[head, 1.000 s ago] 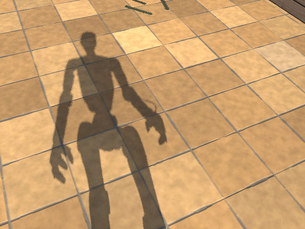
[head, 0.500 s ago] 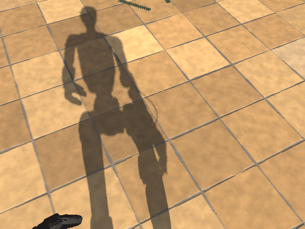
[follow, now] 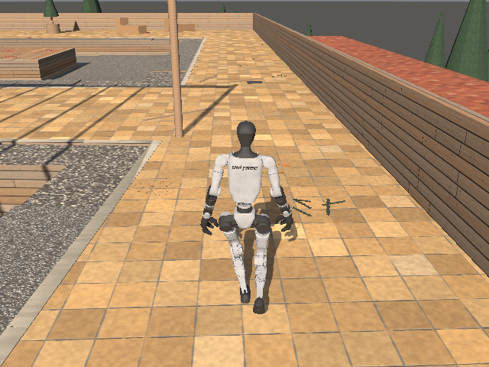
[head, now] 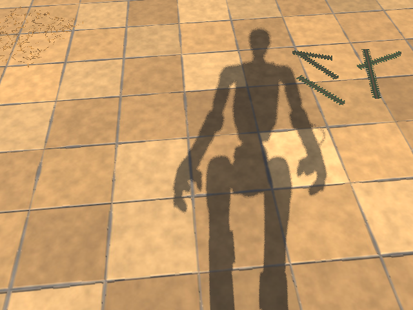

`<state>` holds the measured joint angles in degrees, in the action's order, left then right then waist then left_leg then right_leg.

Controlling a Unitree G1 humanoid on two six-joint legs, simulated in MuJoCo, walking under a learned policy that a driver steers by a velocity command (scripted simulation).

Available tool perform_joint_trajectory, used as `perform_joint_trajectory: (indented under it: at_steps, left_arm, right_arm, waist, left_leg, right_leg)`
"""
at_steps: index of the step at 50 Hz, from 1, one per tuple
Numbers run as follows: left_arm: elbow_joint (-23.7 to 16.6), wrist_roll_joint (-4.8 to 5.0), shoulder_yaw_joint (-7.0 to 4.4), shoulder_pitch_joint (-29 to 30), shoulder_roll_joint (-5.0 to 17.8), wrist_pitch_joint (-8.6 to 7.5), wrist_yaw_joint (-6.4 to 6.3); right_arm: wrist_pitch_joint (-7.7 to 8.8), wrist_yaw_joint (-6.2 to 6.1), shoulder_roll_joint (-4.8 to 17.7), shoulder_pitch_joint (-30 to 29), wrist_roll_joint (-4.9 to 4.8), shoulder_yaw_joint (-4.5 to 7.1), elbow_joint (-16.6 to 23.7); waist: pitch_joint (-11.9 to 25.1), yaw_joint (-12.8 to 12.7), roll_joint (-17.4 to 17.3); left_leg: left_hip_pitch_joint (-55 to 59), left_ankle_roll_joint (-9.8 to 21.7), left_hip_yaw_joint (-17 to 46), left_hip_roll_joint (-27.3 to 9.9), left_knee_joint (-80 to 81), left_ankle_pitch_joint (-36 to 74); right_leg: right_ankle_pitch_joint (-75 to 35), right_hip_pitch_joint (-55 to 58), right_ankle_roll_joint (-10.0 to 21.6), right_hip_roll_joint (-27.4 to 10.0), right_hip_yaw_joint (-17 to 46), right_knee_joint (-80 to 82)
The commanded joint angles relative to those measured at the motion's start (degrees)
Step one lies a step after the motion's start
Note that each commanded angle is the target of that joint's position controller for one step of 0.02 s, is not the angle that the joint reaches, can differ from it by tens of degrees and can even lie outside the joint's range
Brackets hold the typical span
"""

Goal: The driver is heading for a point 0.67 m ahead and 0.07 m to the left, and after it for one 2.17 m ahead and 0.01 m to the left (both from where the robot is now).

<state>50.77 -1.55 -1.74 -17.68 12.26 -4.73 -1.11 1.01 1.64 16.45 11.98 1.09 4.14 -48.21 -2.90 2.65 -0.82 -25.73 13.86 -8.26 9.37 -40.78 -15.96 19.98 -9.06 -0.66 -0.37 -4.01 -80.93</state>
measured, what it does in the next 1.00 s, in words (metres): walks ahead: right foot, then left foot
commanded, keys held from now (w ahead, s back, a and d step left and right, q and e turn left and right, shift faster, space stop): w+q+shift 0.26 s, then w+shift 0.22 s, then w+e+shift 0.52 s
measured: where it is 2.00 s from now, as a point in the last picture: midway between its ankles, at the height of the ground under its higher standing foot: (207, 52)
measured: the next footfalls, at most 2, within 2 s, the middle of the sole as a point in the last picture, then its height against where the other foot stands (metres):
right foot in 0.34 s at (255, 284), level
left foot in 0.76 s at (148, 217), level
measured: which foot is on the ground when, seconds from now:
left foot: down 0.00-0.36, up 0.38-0.74, down 0.76-1.00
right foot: up 0.00-0.32, down 0.34-0.76, up 0.78-1.00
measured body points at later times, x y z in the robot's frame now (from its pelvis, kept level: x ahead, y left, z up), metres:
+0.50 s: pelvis +0.46 -0.04 +0.03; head +0.48 -0.02 +0.48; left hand +0.43 +0.26 -0.08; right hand +0.67 -0.27 -0.07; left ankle +0.33 +0.02 -0.59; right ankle +0.52 -0.15 -0.70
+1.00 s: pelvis +0.88 +0.12 +0.04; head +0.89 +0.13 +0.49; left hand +1.00 +0.42 -0.06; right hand +0.93 -0.18 -0.08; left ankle +0.78 +0.21 -0.70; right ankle +0.95 +0.00 -0.60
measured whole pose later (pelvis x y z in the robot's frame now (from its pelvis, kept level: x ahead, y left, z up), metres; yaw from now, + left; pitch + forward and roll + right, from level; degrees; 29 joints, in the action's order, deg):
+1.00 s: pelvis +0.88 +0.12 +0.04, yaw +5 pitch +2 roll +2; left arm 42.6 -1.5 -4.2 -10.9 19.6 -0.3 3.2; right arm 6.3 0.0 17.9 23.3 1.3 3.2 -49.0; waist 0.8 2.0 3.1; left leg -2.8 0.4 -10.7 0.2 -19.6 -18.2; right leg 10.0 -41.3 4.4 -5.2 -1.3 -68.9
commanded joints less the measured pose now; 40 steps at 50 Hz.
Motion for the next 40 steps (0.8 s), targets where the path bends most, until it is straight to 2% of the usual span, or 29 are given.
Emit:
perform_joint_trajectory:
  at_steps: [1, 2, 3, 4, 5, 7, 9, 11, 13, 15, 16, 17, 18, 19, 20, 21, 22, 24, 25, 28, 29, 31, 33, 35, 36, 37, 38, 39, 40]
  left_arm:
    - [-11.8, -0.70, -0.59, 7.8, 7.8, -3.63, 0.87]
    - [-12.1, -1.92, -0.17, 7.1, 7.2, -2.62, 0.91]
    - [-11.8, -2.87, 0.11, 7.0, 7.2, -1.09, 1.04]
    - [-12.3, -3.11, 0.39, 7.6, 6.7, 0.11, 1.28]
    - [-13.5, -3.13, 0.69, 10.0, 6.5, 0.71, 1.54]
    - [-17.0, -2.24, 1.48, 17.7, 5.8, 0.88, 2.18]
    - [-19.1, -0.94, 2.25, 22.5, 4.4, 0.78, 2.51]
    - [-20.4, -0.09, 2.27, 24.3, 5.0, 0.67, 2.37]
    - [-21.2, 0.15, 1.86, 24.1, 6.6, 0.35, 1.96]
    - [-18.8, -0.04, 0.14, 15.8, 10.5, -0.09, 1.09]
    - [-16.5, 0.11, -1.16, 6.2, 12.9, -0.40, 0.38]
    - [-13.3, -0.32, -2.51, -6.2, 15.4, -0.51, -0.66]
    - [-10.8, -1.87, -3.35, -16.8, 18.5, -0.66, -1.48]
    - [-10.5, -2.86, -4.37, -9.7, 22.6, -0.65, -0.22]
    - [-13.0, -2.21, -3.74, -1.0, 14.7, -0.17, 0.68]
    - [-12.9, -1.54, -2.80, 2.0, 10.4, -0.12, 1.11]
    - [-11.1, -1.96, -2.45, 1.3, 8.9, -0.23, 1.42]
    - [-6.7, -1.48, -1.62, -2.9, 7.0, -1.12, 1.42]
    - [-5.0, -0.63, -1.43, -5.2, 6.5, -1.68, 1.63]
    - [-3.3, 0.91, -1.69, -7.1, 8.5, -2.36, 1.81]
    - [-3.5, 0.97, -1.84, -6.7, 9.0, -2.35, 1.79]
    - [-3.9, 1.30, -2.49, -6.1, 10.8, -2.36, 1.87]
    - [-3.5, 1.89, -3.32, -7.6, 14.3, -2.44, 2.19]
    - [-2.6, 1.96, -3.36, -9.7, 15.2, -2.21, 2.32]
    - [-2.0, 1.78, -3.53, -10.6, 16.3, -1.96, 2.22]
    - [-1.9, 1.83, -3.67, -10.2, 16.8, -1.60, 2.04]
    - [-2.9, 1.85, -3.16, -9.1, 14.6, -1.60, 2.12]
    - [-5.1, 2.05, -1.37, -11.9, 5.1, -1.64, 1.83]
    - [-7.3, 3.81, -1.55, -13.3, 7.1, -0.98, 1.71]
  right_arm:
    - [0.23, -1.53, 7.2, 9.7, 0.83, 2.37, -0.9]
    - [1.29, -1.95, 7.7, 8.7, 0.46, 2.16, -0.3]
    - [2.34, -2.25, 6.8, 7.8, -0.10, 1.67, 0.0]
    - [3.19, -2.25, 6.4, 7.6, -0.56, 1.28, 0.2]
    - [3.94, -2.08, 7.6, 7.4, -0.77, 1.49, 0.8]
    - [4.61, -1.90, 8.7, 9.1, -0.70, 1.88, 1.1]
    - [4.50, -1.29, 9.2, 11.4, -1.11, 2.42, 0.9]
    - [4.26, -0.76, 10.1, 13.5, -1.47, 2.95, 0.9]
    - [4.04, -0.94, 10.5, 13.2, -1.37, 3.26, 1.4]
    - [4.29, -1.28, 12.2, 12.7, -0.94, 3.50, 1.4]
    - [4.45, -1.14, 14.1, 10.6, -0.47, 3.76, 1.6]
    - [4.91, -1.01, 12.4, 7.2, 0.12, 3.29, 2.5]
    - [5.57, -1.25, 3.0, 6.0, 0.97, 0.78, 4.4]
    - [5.43, -0.84, -0.6, 18.5, -2.95, -0.86, 6.5]
    - [4.20, -1.67, 4.3, 13.3, -0.71, -0.83, 4.0]
    - [3.77, -0.95, 5.8, 7.5, 0.29, -0.52, 4.8]
    - [3.60, -0.32, 5.4, 3.4, 0.88, -0.70, 5.9]
    - [2.81, 1.11, 2.7, 0.7, 1.66, -1.68, 8.3]
    - [2.59, 1.30, 1.8, -0.7, 1.85, -2.15, 9.5]
    - [2.70, 1.82, 2.8, -8.2, 2.99, -3.22, 14.1]
    - [3.08, 2.10, 2.9, -11.4, 2.85, -3.77, 15.6]
    - [3.70, 3.10, 1.5, -15.5, 1.70, -5.06, 16.8]
    - [3.75, 2.90, 2.5, -16.1, 0.97, -4.92, 16.5]
    - [3.87, 1.49, 5.1, -14.2, 1.21, -3.83, 15.6]
    - [4.07, 0.61, 6.6, -8.6, 1.55, -2.97, 13.9]
    - [4.28, -0.33, 7.9, 0.9, 1.96, -2.08, 11.0]
    - [4.53, -1.65, 11.3, 9.9, 2.95, -0.65, 9.3]
    - [4.74, -2.42, 15.3, 15.7, 4.73, 0.42, 8.7]
    - [3.87, -2.34, 15.8, 13.8, 3.37, 0.86, 9.5]
  waist:
    - [1.5, -1.1, 8.5]
    - [0.1, -3.4, 7.3]
    - [-1.3, -4.8, 8.6]
    - [-2.1, -5.5, 8.5]
    - [-2.8, -5.3, 8.1]
    - [-4.4, -2.8, 5.8]
    - [-3.2, 0.3, 2.4]
    - [-0.6, 2.7, -0.6]
    - [0.9, 2.5, -2.3]
    - [7.1, -1.1, -2.8]
    - [12.1, -7.1, -3.1]
    - [17.1, -14.0, -2.7]
    - [22.1, -15.6, 9.7]
    - [27.1, -4.6, 29.2]
    - [15.9, -4.8, 12.8]
    - [9.6, -5.2, 4.5]
    - [6.2, -5.2, -0.4]
    - [3.5, -3.6, 3.4]
    - [2.4, -3.3, 4.9]
    - [-1.4, -1.9, 4.8]
    - [-2.6, -2.0, 4.1]
    - [-3.4, -2.6, 3.8]
    - [-2.6, -2.8, 4.7]
    - [0.6, -1.9, 4.3]
    - [5.2, 0.8, 4.6]
    - [10.4, 5.4, 4.4]
    - [15.6, 9.5, 2.6]
    - [23.3, 6.8, -10.2]
    - [27.9, 4.9, -14.9]
  left_leg:
    - [28.6, 10.3, 47.9, -21.2, 30.2, -10.2]
    - [22.5, 9.9, 44.6, -19.6, 29.4, -3.4]
    - [16.4, 8.9, 40.7, -16.9, 29.8, -0.3]
    - [11.2, 8.2, 37.3, -14.8, 30.4, 1.1]
    - [7.3, 7.6, 34.6, -12.8, 31.5, 3.0]
    - [3.5, 6.2, 30.7, -9.8, 32.3, 11.5]
    - [5.6, 3.1, 28.1, -7.4, 30.6, 20.3]
    - [11.5, 1.3, 28.9, -8.3, 28.8, 27.8]
    - [16.4, -0.7, 29.9, -9.4, 25.2, 32.9]
    - [22.3, -3.2, 29.4, -10.5, 15.1, 48.0]
    - [22.1, -4.4, 28.3, -10.4, 4.4, 51.2]
    - [14.6, -5.3, 26.3, -8.5, -10.5, 44.8]
    - [3.2, -5.3, 22.7, -4.7, -31.6, 4.5]
    - [-12.0, -7.3, 18.9, 0.2, -42.4, -11.2]
    - [-17.6, -6.6, 17.0, -6.2, -43.4, -4.4]
    - [-16.8, -7.2, 15.6, -8.1, -39.8, 0.5]
    - [-15.2, -7.5, 15.4, -9.2, -37.2, 1.3]
    - [-14.5, -7.8, 16.9, -10.9, -33.1, 0.3]
    - [-15.4, -8.0, 17.3, -10.7, -31.4, -0.6]
    - [-20.9, -10.0, 12.2, -13.7, -21.3, 2.5]
    - [-18.8, -10.8, 10.9, -14.5, -14.5, 6.3]
    - [-5.0, -11.7, 7.5, -12.6, -0.7, 13.9]
    - [3.8, -11.6, 5.8, -10.5, 2.8, 16.7]
    - [8.0, -10.7, 5.9, -8.6, 6.8, 14.1]
    - [14.4, -10.0, 5.7, -6.8, 8.0, 10.2]
    - [26.0, -9.6, 5.8, -6.8, 9.3, 8.8]
    - [39.3, -8.8, 13.0, -15.1, 9.0, 1.1]
    - [50.8, -7.6, 35.2, -32.9, 12.6, -17.5]
    - [48.7, -4.0, 56.5, -37.9, 24.6, -26.7]
  right_leg:
    - [0.5, -39.1, 0.6, -3.3, 9.9, -4.1]
    - [0.7, -35.9, -0.4, -4.3, 10.1, -0.7]
    - [0.3, -32.6, -1.7, -5.8, 9.8, 2.6]
    - [0.5, -30.2, -2.9, -6.9, 9.0, 6.7]
    - [-0.6, -28.3, -3.7, -7.7, 7.6, 12.5]
    - [-9.0, -25.2, -4.5, -7.3, 5.1, 24.9]
    - [-19.7, -21.0, -3.4, -5.1, 3.6, 36.7]
    - [-24.8, -18.5, -2.2, -2.6, 2.8, 43.2]
    - [-24.5, -14.7, -1.2, -1.1, 3.9, 49.2]
    - [-19.9, -5.0, 0.5, 1.6, 3.5, 51.0]
    - [-16.3, 4.1, 1.5, 1.6, 2.9, 50.9]
    - [-11.1, 17.1, 2.5, -2.2, 5.0, 48.4]
    - [7.2, 27.8, 2.6, -14.9, 20.2, 48.7]
    - [18.5, 33.0, 10.5, -26.1, 58.7, 66.1]
    - [29.2, 24.2, 11.4, -22.7, 54.6, 68.3]
    - [21.4, 16.2, 11.2, -19.6, 42.8, 67.2]
    - [11.6, 10.2, 10.4, -16.7, 35.1, 67.2]
    - [3.5, 4.6, 9.5, -13.4, 26.0, 68.3]
    - [0.7, 3.8, 9.8, -12.6, 24.9, 69.3]
    - [-7.2, 2.0, 12.4, -11.7, 21.4, 74.0]
    - [-9.9, -0.5, 12.4, -10.5, 19.1, 75.7]
    - [-17.9, -8.6, 11.0, -7.3, 13.7, 78.8]
    - [-27.8, -8.3, 11.1, -9.1, 13.8, 79.9]
    - [-44.6, -0.2, 9.9, -9.3, 12.5, 71.8]
    - [-53.2, 2.5, 9.1, -8.7, 11.5, 62.1]
    - [-52.3, -0.7, 8.1, -6.8, 10.6, 48.7]
    - [-38.8, -11.6, 7.4, -3.6, 10.0, 32.5]
    - [6.1, -25.0, 7.0, 0.9, 8.2, 11.9]
    - [5.5, -32.0, 7.6, 2.2, 9.1, 1.6]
